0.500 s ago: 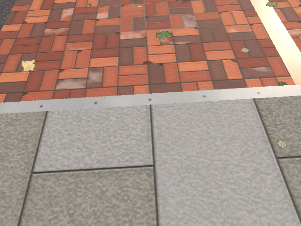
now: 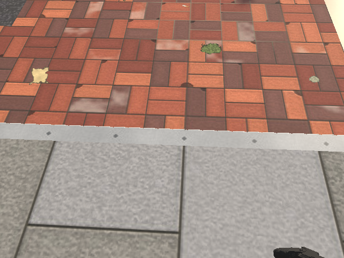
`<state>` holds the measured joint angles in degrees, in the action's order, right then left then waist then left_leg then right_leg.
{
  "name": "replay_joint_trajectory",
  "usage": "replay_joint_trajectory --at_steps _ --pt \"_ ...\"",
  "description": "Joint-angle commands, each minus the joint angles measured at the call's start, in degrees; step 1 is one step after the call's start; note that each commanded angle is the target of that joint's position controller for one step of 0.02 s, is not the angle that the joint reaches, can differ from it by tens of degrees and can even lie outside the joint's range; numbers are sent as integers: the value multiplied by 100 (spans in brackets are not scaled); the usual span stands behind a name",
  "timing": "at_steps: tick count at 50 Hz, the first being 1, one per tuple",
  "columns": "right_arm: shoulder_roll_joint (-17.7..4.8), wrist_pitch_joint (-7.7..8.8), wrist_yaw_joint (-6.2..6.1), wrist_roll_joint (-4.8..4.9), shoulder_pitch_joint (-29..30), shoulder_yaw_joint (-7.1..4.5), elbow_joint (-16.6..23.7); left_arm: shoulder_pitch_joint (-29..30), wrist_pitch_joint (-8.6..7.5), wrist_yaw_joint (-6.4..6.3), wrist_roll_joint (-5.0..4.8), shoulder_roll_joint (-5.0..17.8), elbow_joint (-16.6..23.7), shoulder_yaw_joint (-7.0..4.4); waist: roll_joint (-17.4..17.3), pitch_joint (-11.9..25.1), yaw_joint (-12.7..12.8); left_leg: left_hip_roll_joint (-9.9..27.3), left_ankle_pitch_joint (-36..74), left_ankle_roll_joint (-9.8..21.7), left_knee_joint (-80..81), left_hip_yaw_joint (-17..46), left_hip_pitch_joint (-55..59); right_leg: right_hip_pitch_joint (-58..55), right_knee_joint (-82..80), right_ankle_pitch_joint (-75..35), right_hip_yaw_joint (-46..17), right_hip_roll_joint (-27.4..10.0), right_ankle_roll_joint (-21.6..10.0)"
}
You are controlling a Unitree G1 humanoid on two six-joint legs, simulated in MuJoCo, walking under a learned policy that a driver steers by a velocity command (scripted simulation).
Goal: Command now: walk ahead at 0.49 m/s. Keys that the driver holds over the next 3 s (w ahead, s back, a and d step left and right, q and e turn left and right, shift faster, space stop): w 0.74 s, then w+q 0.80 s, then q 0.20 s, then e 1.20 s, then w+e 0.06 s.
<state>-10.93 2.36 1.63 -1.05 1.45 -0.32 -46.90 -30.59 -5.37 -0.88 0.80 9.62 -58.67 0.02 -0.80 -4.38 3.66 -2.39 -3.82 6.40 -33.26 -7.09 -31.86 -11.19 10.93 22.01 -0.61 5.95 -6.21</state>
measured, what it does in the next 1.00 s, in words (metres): walks ahead: left foot, then right foot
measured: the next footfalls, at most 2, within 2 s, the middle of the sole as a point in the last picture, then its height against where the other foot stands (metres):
left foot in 0.04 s outside the picture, level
right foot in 0.58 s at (225, 243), level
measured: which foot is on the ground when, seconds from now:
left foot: up 0.00-0.02, down 0.04-0.60, up 0.62-1.00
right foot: down 0.00-0.04, up 0.06-0.56, down 0.58-1.00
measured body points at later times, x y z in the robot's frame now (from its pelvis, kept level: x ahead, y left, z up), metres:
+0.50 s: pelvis +0.27 -0.01 +0.01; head +0.30 -0.01 +0.46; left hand +0.47 +0.20 -0.10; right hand +0.17 -0.24 -0.13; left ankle +0.15 +0.05 -0.72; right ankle +0.44 -0.14 -0.69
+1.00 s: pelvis +0.53 -0.05 +0.02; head +0.56 -0.05 +0.47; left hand +0.45 +0.18 -0.13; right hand +0.69 -0.27 -0.12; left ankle +0.69 +0.09 -0.67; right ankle +0.45 -0.12 -0.72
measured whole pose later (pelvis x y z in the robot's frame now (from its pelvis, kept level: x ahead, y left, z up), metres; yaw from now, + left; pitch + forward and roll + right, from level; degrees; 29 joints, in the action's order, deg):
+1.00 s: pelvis +0.53 -0.05 +0.02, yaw +6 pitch +0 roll -1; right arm -11.6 1.6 2.1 -1.3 -6.6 -1.9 -52.8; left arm -26.2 -6.2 -0.6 1.0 10.0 -60.4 -1.5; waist -2.0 -2.3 1.9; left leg 3.9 0.4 3.9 -44.3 -1.1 -37.4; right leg -3.3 10.4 14.2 9.8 4.6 -4.6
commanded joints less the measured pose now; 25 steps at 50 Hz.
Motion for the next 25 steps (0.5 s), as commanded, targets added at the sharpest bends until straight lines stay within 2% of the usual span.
replay_joint_trajectory --at_steps 1,2,3,4,5,6,7,8,9,11,13,17,19,22,25 --pt "-871 110 -166 8 -1980 -312 -405 272 -6 -74 26 1102 203 -219 588 888 -1240 -216 -85 366 530 146 2469 741 2655 -7166 -199 -1553 60" --pt "-1161 130 -245 -111 -2802 -418 -583 372 -16 -23 -4 985 325 -178 245 1396 -1549 642 -765 648 632 1041 3753 1741 4153 -5401 -85 -1314 5" --pt "-1620 132 -232 -250 -2992 -527 -601 -328 3 39 -65 258 398 -57 -1012 1913 -1008 2377 -716 1469 626 3673 5198 3733 6452 100 198 -294 161" --pt "-1277 89 -143 11 -2699 -493 -614 -212 29 38 -13 808 312 -193 -388 1819 -1011 2463 -1809 1769 1608 4903 4923 4636 7162 603 -296 -120 52" --pt "-1013 97 -122 90 -1960 -425 -491 409 9 54 24 951 540 -235 -143 735 -723 2261 -2278 1517 2020 3971 3917 4955 6843 -87 -355 -542 -10" --pt "-705 146 -90 71 -1629 -358 -456 756 -13 90 42 939 611 -247 80 292 -606 2037 -1829 1325 2282 3434 3129 4745 6519 -410 -309 -699 -18" --pt "-524 209 -87 30 -1612 -299 -537 813 30 110 60 828 596 -251 234 39 -401 1800 -1168 1122 2397 2923 2576 4461 6234 -514 -318 -855 18" --pt "-404 261 -112 30 -1694 -251 -648 697 113 144 120 679 578 -224 171 38 -221 1590 -794 954 2489 2510 2177 4098 5960 -561 -311 -962 97" --pt "-381 316 -123 32 -1807 -230 -742 626 180 182 135 511 534 -194 97 52 -146 1468 -489 867 2560 2221 2000 3910 5763 -591 -256 -1009 163" --pt "-533 405 -126 61 -2093 -251 -910 803 252 231 149 441 603 -189 -8 8 -102 1332 29 826 2659 1814 1903 4030 5441 -773 -100 -1096 264" --pt "-662 419 -118 64 -2309 -264 -1004 1376 292 252 141 512 801 -198 -84 -125 -180 1233 220 753 2800 1547 1963 4448 4984 -1233 48 -1228 358" --pt "-635 390 -114 82 -2766 -215 -1125 2436 295 266 69 514 1113 -166 -161 -186 -477 1036 994 477 2750 1180 2376 4772 3735 -2092 304 -1214 481" --pt "-645 386 -135 73 -3016 -198 -1200 2832 291 271 42 473 1215 -136 -237 -164 -623 1034 1245 387 2678 1099 2672 4738 3225 -2347 402 -1115 485" --pt "-655 356 -180 24 -3311 -176 -1305 3305 280 260 37 494 1346 -122 -297 -177 -784 1166 1636 431 2463 1088 3306 4813 2713 -2292 475 -973 430" --pt "-740 323 -239 -41 -3383 -190 -1388 3551 229 251 40 570 1479 -145 -334 -222 -764 1431 2169 516 2152 1140 3857 4776 2353 -1787 471 -862 266"
Over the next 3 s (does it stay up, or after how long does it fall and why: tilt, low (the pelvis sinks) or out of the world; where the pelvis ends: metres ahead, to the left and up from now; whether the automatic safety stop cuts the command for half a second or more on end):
stays up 0.95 0.02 0.02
